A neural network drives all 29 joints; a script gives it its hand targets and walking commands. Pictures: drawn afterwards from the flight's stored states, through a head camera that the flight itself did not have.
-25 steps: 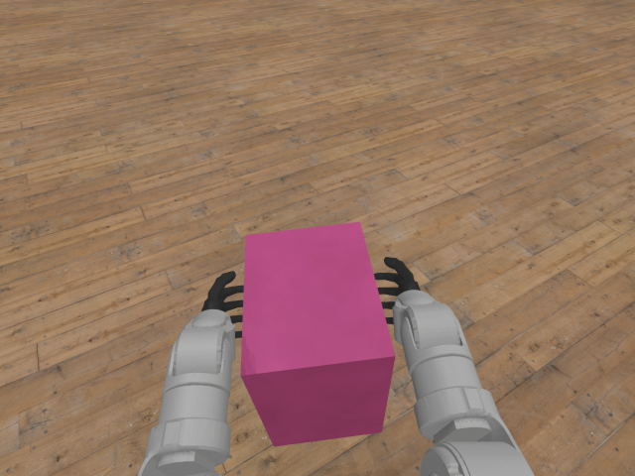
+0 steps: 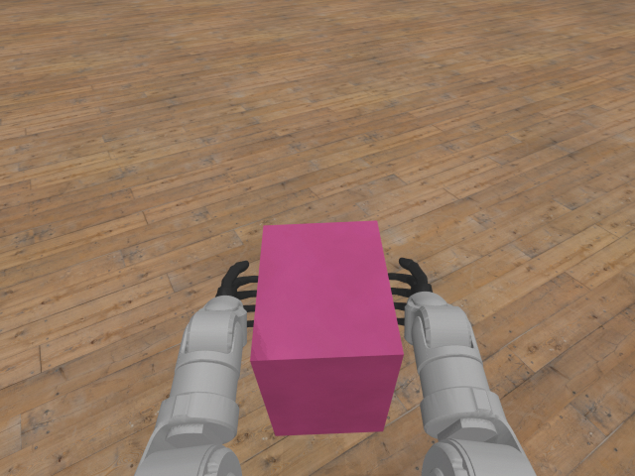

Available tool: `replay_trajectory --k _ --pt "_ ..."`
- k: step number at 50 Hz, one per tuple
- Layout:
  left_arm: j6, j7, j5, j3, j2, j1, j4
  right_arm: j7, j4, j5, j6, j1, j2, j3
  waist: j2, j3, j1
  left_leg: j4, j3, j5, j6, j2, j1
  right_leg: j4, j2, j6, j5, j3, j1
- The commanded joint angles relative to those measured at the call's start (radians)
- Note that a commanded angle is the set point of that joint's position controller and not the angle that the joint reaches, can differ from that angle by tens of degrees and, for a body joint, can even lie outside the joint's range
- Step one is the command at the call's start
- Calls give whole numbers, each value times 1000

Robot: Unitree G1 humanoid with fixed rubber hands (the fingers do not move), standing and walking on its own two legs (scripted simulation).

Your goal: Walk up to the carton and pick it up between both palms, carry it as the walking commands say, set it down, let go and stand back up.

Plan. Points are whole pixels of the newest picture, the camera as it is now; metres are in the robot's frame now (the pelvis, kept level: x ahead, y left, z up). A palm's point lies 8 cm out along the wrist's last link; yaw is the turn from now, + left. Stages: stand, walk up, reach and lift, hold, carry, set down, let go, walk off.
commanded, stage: hold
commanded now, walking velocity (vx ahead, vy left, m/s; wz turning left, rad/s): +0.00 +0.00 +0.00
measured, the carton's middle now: (324, 331) +0.34 +0.00 -0.02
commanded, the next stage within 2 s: carry in 0.80 s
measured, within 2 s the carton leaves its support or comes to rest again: neither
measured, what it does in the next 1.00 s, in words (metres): stands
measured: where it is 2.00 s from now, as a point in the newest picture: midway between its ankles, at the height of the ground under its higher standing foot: (320, 399)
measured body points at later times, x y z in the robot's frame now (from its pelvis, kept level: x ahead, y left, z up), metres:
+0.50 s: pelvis +0.00 +0.00 +0.00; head -0.06 +0.00 +0.45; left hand +0.31 +0.14 +0.04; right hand +0.32 -0.12 +0.05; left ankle +0.05 +0.13 -0.73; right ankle +0.06 -0.13 -0.73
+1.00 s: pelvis +0.02 +0.01 +0.00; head -0.02 +0.01 +0.45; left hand +0.33 +0.15 +0.06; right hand +0.35 -0.11 +0.07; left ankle +0.04 +0.13 -0.73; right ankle +0.06 -0.13 -0.73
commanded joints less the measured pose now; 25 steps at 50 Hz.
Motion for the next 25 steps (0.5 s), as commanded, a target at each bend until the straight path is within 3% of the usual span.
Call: replay_trajectory --k 1,3,4,5,6,7,8,9,10,12,13,14,15,16,17,18,19,20,21,22,23,25 --pt "-46 -288 -303 -578 -1162 -627 -115 326 -147 329 -67 -610 1194 549 25 -406 41 -111 7 75 4 -50 165 -89 67 -15 57 -12 218" --pt "-33 -287 -306 -578 -1132 -601 -160 323 -136 302 -47 -534 1196 541 -36 -397 38 -113 17 92 9 -54 209 -101 71 -6 67 -14 184" --pt "-23 -283 -294 -601 -1169 -563 -147 320 -136 314 -50 -524 1191 542 16 -392 38 -110 13 144 0 -56 237 -99 68 -15 125 -10 187" --pt "-21 -287 -315 -620 -1148 -590 -206 318 -167 319 -50 -507 1209 557 23 -396 34 -99 30 116 0 -71 161 -96 68 -10 123 -5 240" --pt "-27 -291 -332 -636 -1157 -603 -224 314 -166 303 -50 -488 1194 563 -5 -465 19 -99 15 169 -2 -60 197 -88 74 -13 164 -12 234" --pt "-24 -289 -343 -658 -1147 -588 -234 316 -195 319 -48 -458 1200 591 -12 -448 26 -99 8 177 2 -56 199 -86 76 -15 191 -2 257" --pt "-24 -293 -363 -683 -1161 -604 -272 312 -187 306 -44 -428 1202 574 -3 -457 5 -101 12 191 0 -57 186 -88 75 -14 199 -3 255" --pt "-12 -289 -334 -661 -1147 -581 -222 314 -155 294 -37 -428 1194 556 -3 -388 -1 -116 -4 108 4 -51 170 -93 73 -17 112 -6 219" --pt "-9 -290 -342 -666 -1151 -603 -215 310 -174 303 -44 -486 1176 558 13 -397 8 -107 2 117 4 -53 161 -83 75 -19 132 -2 240" --pt "-3 -296 -355 -671 -1161 -568 -242 303 -207 310 -44 -432 1185 569 40 -379 4 -103 14 159 -1 -61 130 -93 71 -21 198 3 285" --pt "-5 -295 -356 -681 -1164 -587 -241 311 -201 302 -43 -445 1195 564 -11 -380 -9 -107 -11 85 3 -45 143 -83 76 -21 98 2 229" --pt "-24 -296 -386 -726 -1174 -667 -323 312 -240 318 -53 -474 1194 580 36 -420 -24 -95 -4 126 3 -48 156 -80 78 -24 137 1 246" --pt "-14 -288 -362 -683 -1141 -645 -275 313 -176 306 -40 -463 1212 565 -22 -365 -10 -99 -7 59 9 -51 94 -78 78 -18 86 -10 248" --pt "-8 -296 -364 -693 -1155 -616 -269 312 -218 329 -43 -489 1193 577 55 -386 -4 -95 12 31 4 -65 77 -83 72 -22 67 4 279" --pt "-23 -295 -379 -707 -1153 -672 -296 315 -212 321 -48 -501 1209 592 -33 -393 -21 -89 -1 19 13 -53 134 -82 76 -15 26 2 223" --pt "-10 -301 -364 -678 -1183 -624 -220 305 -223 308 -46 -509 1189 575 -25 -376 -9 -90 -4 2 17 -45 127 -83 74 -15 7 2 211" --pt "-18 -304 -363 -675 -1160 -660 -238 306 -231 312 -59 -535 1196 557 13 -387 -10 -94 3 -60 13 -59 45 -81 76 -23 -34 8 257" --pt "-32 -297 -372 -681 -1144 -694 -269 313 -222 325 -54 -547 1222 591 -22 -373 -1 -95 3 -52 16 -53 65 -85 70 -19 -40 -1 238" --pt "-24 -300 -354 -649 -1160 -659 -184 313 -178 306 -50 -545 1192 566 -41 -346 -6 -97 -17 -56 24 -41 80 -84 70 -23 -47 8 199" --pt "-33 -295 -378 -700 -1142 -722 -275 318 -129 305 -48 -473 1219 550 0 -351 -22 -105 -3 -41 16 -46 84 -86 78 -28 -14 -4 219" --pt "-16 -290 -345 -655 -1143 -682 -227 317 -124 294 -42 -494 1195 527 30 -305 -1 -108 4 -60 13 -52 62 -87 69 -28 -31 -2 217" --pt "-27 -292 -359 -679 -1167 -666 -253 316 -204 326 -59 -545 1205 561 23 -337 -4 -94 2 -31 8 -54 84 -81 69 -23 -12 -5 226"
